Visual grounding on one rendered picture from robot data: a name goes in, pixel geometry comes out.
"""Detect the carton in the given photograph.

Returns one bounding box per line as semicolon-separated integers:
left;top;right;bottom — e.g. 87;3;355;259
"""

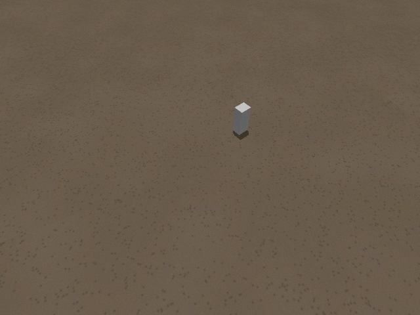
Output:
232;102;251;135

